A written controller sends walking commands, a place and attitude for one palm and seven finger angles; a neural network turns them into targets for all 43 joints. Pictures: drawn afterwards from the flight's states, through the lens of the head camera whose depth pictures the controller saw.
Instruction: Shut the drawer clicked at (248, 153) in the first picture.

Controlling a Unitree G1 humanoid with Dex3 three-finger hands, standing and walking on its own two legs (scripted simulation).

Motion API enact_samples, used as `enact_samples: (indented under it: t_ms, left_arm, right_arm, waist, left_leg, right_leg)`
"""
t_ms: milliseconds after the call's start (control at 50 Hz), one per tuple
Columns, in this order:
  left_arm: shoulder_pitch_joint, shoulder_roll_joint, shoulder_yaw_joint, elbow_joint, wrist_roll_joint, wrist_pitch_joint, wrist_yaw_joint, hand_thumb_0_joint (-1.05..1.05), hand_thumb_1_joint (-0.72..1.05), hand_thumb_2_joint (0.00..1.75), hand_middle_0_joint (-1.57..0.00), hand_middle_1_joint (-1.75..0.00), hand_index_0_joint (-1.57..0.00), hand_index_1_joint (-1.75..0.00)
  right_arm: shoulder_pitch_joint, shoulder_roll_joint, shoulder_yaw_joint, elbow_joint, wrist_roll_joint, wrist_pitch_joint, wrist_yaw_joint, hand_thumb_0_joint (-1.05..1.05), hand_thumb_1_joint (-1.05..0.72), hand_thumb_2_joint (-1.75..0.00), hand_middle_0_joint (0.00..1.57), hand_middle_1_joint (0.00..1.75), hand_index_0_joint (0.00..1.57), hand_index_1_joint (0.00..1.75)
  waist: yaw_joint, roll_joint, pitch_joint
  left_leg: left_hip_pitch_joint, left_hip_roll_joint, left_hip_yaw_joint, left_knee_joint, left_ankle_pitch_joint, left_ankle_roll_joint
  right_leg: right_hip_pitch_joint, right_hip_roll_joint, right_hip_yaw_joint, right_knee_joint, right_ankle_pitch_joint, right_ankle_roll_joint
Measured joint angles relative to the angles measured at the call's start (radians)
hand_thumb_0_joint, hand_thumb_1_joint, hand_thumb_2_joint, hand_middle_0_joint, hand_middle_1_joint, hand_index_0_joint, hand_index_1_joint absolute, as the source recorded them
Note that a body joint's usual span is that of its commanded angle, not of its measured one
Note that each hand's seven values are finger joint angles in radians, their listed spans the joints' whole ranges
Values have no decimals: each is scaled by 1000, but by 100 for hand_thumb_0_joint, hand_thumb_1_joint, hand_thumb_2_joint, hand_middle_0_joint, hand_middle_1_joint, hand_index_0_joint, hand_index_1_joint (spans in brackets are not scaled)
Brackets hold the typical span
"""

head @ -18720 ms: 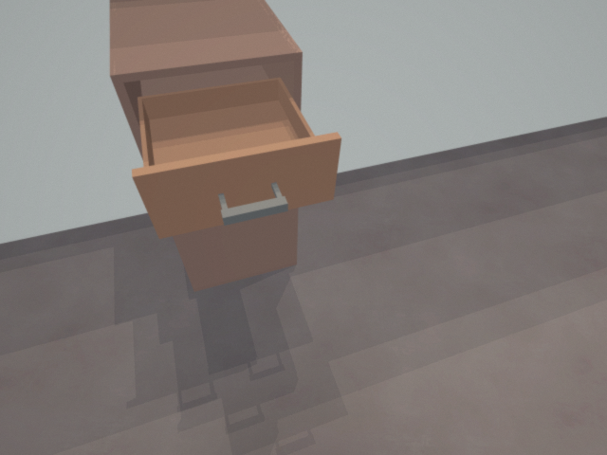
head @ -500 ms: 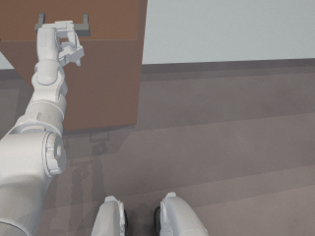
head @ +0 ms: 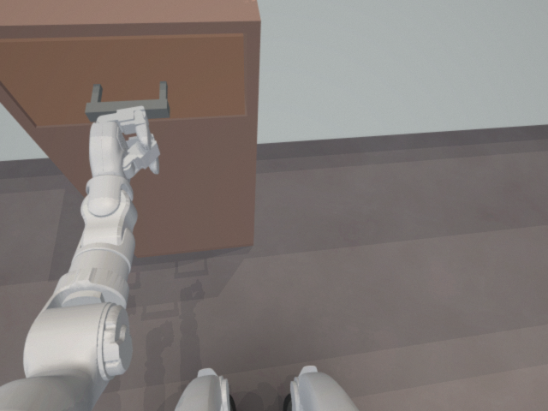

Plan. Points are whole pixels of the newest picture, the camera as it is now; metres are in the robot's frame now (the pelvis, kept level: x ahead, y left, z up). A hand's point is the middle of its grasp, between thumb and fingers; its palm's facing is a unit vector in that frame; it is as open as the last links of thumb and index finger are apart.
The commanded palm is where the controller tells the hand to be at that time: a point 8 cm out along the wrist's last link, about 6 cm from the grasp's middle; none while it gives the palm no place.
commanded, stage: draw the hand back to the body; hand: left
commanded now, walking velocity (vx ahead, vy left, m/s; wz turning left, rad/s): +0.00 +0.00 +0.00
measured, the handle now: (130, 100) +0.58 +0.19 +0.06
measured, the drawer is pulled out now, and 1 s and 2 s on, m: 0.00 0.00 0.00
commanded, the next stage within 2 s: step back with the hand held close in 1.42 s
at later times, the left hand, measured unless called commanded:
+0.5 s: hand (100, 193) +0.37 +0.17 +0.13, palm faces +0.07 -1.00 -0.04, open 3.3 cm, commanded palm +0.32 +0.23 +0.14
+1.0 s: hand out of the picture +0.25 +0.21 +0.19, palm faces +0.32 -0.90 -0.31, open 3.3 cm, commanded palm +0.20 +0.26 +0.21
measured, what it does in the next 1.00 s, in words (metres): rises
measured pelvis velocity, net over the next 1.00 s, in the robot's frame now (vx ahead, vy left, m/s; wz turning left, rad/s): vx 0.02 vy -0.01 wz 0.04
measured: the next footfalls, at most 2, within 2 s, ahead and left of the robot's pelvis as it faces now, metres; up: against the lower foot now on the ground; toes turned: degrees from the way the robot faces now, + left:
none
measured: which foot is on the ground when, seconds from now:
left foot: down 0.00-1.00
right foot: down 0.00-1.00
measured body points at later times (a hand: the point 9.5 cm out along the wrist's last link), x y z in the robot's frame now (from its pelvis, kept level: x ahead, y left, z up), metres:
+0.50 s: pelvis +0.03 -0.01 +0.04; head +0.07 -0.02 +0.49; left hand +0.36 +0.23 +0.13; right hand +0.18 -0.26 -0.06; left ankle +0.02 +0.09 -0.67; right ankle +0.00 -0.11 -0.67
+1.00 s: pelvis +0.02 -0.01 +0.08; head +0.01 -0.04 +0.52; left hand +0.23 +0.26 +0.21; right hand +0.23 -0.22 -0.01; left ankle +0.02 +0.09 -0.67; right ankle +0.00 -0.11 -0.67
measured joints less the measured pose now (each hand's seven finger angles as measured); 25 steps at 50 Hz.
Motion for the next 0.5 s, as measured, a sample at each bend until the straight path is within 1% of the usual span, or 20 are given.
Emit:
enact_samples:
  t_ms: [60, 100, 140, 220, 280, 320, 380, 500]
  left_arm:
    - [34, -13, -12, -28, -8, -6, -4, 2, 90, 90, -140, -160, -140, -160]
    - [61, -19, -15, -63, -15, 2, -12, 2, 90, 90, -140, -160, -140, -160]
    - [119, -26, -19, -140, -27, 15, -22, 2, 90, 90, -140, -160, -139, -160]
    - [267, -49, -51, -313, -72, 56, -46, 2, 90, 90, -140, -160, -139, -160]
    - [357, -61, -72, -398, -96, 98, -59, 2, 90, 90, -140, -160, -139, -160]
    - [410, -63, -82, -452, -106, 121, -64, 2, 90, 90, -140, -160, -139, -160]
    - [477, -65, -95, -524, -124, 138, -76, 2, 90, 90, -140, -160, -139, -160]
    - [590, -66, -119, -656, -154, 181, -116, 2, 90, 90, -141, -160, -140, -160]
  right_arm:
    - [-17, 1, -6, 1, 4, 1, -1, 0, -91, -90, 20, 30, 20, 30]
    - [-28, 0, -10, -2, 8, 4, -2, 0, -91, -90, 20, 30, 20, 30]
    - [-37, -1, -16, -11, 16, 7, -4, 0, -91, -90, 20, 30, 20, 30]
    - [-42, -1, -23, -33, 38, 5, -11, 1, -91, -90, 20, 30, 20, 29]
    - [-50, -1, -16, -43, 52, -1, -20, 1, -91, -90, 20, 30, 20, 29]
    - [-60, -2, -13, -49, 58, -10, -28, 1, -91, -90, 20, 30, 20, 29]
    - [-81, -4, -12, -51, 63, -29, -40, 1, -91, -90, 20, 30, 20, 29]
    - [-126, -15, -9, -58, 73, -66, -59, 1, -91, -90, 20, 30, 20, 29]
  waist:
    - [12, -3, -3]
    - [19, -4, -3]
    - [27, -2, -2]
    - [55, 4, 2]
    - [74, 2, 5]
    - [83, 2, 8]
    - [96, 2, 14]
    - [119, 9, 21]
  left_leg:
    - [22, -2, -1, -10, -5, -4]
    - [36, -2, -2, -16, -8, -6]
    - [62, -1, 1, -31, -9, -8]
    - [151, -2, 9, -94, 1, -10]
    - [219, -6, 8, -146, 16, -13]
    - [258, -10, 3, -172, 25, -15]
    - [307, -14, -4, -201, 36, -18]
    - [393, -23, -15, -249, 56, -19]
  right_leg:
    - [22, -1, -1, -8, -7, -2]
    - [35, -1, -1, -13, -11, -4]
    - [59, 1, 3, -27, -11, -5]
    - [143, 4, 13, -87, 1, -5]
    - [211, 2, 12, -136, 14, -6]
    - [252, 0, 8, -162, 21, -8]
    - [305, -2, 1, -193, 28, -10]
    - [396, -8, -10, -240, 43, -11]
